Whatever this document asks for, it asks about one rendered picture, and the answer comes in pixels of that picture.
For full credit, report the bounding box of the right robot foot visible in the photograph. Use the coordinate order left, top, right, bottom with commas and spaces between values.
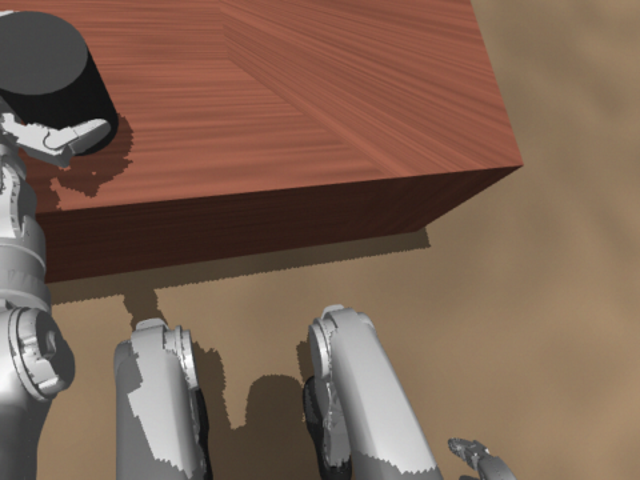
303, 375, 352, 480

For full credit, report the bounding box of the right robot hand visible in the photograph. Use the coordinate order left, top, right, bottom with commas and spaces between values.
448, 438, 517, 480

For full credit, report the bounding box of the left robot arm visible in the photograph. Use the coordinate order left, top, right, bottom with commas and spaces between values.
0, 143, 75, 480

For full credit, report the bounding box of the left robot hand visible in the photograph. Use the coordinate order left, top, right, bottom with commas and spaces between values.
0, 10, 111, 168

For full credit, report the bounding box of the can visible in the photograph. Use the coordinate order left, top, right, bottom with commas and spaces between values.
0, 11, 119, 156

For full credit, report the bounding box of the left robot foot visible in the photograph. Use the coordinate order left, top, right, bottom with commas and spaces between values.
195, 387, 213, 480

